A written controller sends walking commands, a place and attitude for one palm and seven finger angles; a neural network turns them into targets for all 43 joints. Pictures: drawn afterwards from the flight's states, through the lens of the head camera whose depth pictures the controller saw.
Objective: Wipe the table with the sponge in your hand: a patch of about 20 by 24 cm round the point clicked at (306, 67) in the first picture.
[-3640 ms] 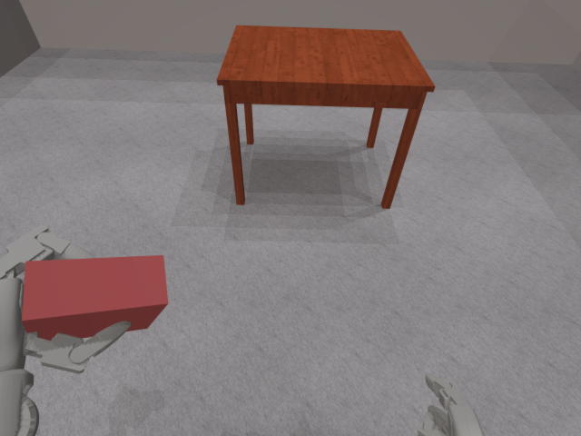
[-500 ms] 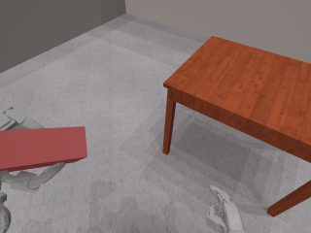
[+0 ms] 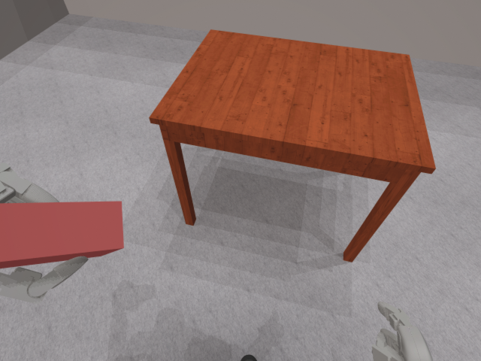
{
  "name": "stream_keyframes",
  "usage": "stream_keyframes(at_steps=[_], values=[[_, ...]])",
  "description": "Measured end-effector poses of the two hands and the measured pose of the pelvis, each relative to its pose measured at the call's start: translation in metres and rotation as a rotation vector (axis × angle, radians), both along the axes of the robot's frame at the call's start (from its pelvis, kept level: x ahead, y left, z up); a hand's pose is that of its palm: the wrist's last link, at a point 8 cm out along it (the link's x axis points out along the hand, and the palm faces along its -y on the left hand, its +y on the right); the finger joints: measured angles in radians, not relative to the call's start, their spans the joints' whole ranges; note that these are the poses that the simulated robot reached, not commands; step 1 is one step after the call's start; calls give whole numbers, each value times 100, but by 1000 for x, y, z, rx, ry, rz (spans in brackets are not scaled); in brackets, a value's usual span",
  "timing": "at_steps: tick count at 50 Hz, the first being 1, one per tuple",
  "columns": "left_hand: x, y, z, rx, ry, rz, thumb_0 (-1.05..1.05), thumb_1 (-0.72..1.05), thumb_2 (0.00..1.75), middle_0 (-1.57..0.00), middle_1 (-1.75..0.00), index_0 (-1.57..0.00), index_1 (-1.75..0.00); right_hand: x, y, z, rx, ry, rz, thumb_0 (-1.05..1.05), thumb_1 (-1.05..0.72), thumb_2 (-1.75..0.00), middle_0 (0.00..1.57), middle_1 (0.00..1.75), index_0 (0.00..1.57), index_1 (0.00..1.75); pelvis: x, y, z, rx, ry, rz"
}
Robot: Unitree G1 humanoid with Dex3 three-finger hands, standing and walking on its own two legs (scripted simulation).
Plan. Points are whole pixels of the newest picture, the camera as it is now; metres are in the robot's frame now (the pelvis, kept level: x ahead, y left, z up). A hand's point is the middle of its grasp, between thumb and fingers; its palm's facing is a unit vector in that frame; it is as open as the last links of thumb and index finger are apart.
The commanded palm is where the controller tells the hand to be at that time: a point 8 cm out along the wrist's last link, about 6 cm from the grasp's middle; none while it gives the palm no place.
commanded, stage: turn to face it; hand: left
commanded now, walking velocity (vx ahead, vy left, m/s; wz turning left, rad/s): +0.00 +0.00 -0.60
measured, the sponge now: (74, 234) +0.23 +0.21 +0.17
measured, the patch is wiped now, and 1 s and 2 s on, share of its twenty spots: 0.00 0.00 0.00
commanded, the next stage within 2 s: take the last steps up to it in 1.02 s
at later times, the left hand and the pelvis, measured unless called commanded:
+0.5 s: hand (206, 242) +0.23 +0.06 +0.18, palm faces +0.02 -0.83 -0.55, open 9.5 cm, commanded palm +0.18 +0.14 +0.18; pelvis -0.06 -0.08 +0.00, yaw -18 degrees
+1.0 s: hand (217, 296) +0.17 +0.04 +0.18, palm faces -0.05 -0.89 -0.46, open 9.5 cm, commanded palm +0.14 +0.09 +0.18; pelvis -0.13 -0.07 +0.00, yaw -30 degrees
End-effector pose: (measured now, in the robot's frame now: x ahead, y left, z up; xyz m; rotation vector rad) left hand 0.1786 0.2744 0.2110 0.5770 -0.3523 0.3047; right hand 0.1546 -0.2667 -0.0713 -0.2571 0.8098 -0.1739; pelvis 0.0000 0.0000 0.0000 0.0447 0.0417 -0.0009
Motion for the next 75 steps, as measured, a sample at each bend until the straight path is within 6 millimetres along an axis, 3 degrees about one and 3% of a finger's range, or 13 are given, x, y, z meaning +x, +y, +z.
stream_keyframes(at_steps=[7, 13, 18, 26, 31, 36, 47, 52, 55, 60, 65, 70, 75], values=[[-8, -11, -23, -58, 52, 0, -1, -44, 99, -82, -133, -82, -134, -40, 20, -11, 93, -27, -47, 1, -91, -90, 20, 30, 20, 30, -15, -9, -3, -10, -48, -84], [5, -60, -25, -64, 56, -56, -1, -44, 99, -82, -134, -82, -134, -62, 24, -34, 210, -28, -47, 1, -90, -90, 20, 30, 20, 30, -24, -35, -9, -40, -63, -181], [30, -120, -24, -29, 35, -176, -1, -44, 99, -81, -134, -82, -134, -84, -10, -54, 232, 2, -80, 1, -90, -90, 21, 31, 21, 30, -46, -63, -17, -50, -69, -206], [24, -174, -8, 77, 121, -366, -1, -44, 99, -81, -134, -82, -134, -138, -92, -27, 121, 22, -289, 1, -91, -90, 20, 30, 20, 30, -66, -82, 0, 1, -17, -327], [12, -180, 4, 91, 86, -386, -1, -44, 99, -81, -134, -82, -134, -171, -122, -13, 54, 27, -366, 1, -91, -90, 20, 30, 20, 30, -75, -88, 4, 17, -9, -382], [3, -176, -5, 5, 82, -352, -1, -44, 99, -81, -134, -82, -134, -194, -127, -2, 34, 10, -407, 1, -91, -90, 20, 30, 20, 30, -87, -87, 6, 28, -8, -421], [-21, -183, -20, -62, 44, -470, -1, -44, 100, -81, -134, -81, -134, -238, -82, 2, 48, -45, -417, 1, -91, -90, 20, 30, 20, 30, -129, -69, 1, -10, -21, -475], [-30, -188, -16, -27, 70, -455, -1, -44, 100, -81, -134, -81, -134, -263, -63, -12, 143, -77, -470, 1, -90, -90, 20, 30, 20, 30, -136, -76, 2, -43, -22, -541], [-32, -205, -21, -23, 91, -447, -1, -44, 100, -81, -134, -81, -134, -281, -61, -26, 184, -61, -488, 1, -90, -90, 20, 30, 20, 30, -145, -86, -1, -60, -21, -574], [-32, -258, -34, -34, 81, -515, -1, -44, 100, -81, -134, -81, -134, -318, -80, -51, 196, -7, -513, 1, -90, -90, 21, 31, 21, 30, -170, -103, -12, -79, -29, -574], [-45, -292, -25, 3, 113, -648, -1, -44, 100, -81, -134, -81, -134, -358, -113, -35, 127, 46, -620, 1, -90, -90, 21, 30, 21, 30, -181, -108, 0, -36, -19, -606], [-53, -283, -5, 109, 84, -676, -1, -44, 100, -81, -134, -81, -134, -383, -137, -11, 37, 53, -689, 1, -91, -90, 20, 30, 20, 30, -179, -115, 8, -23, -1, -598], [-50, -251, -2, 51, 33, -570, -1, -44, 100, -81, -134, -81, -134, -379, -147, 1, -30, 70, -658, 1, -91, -90, 20, 30, 20, 30, -168, -115, 9, -19, -4, -575]])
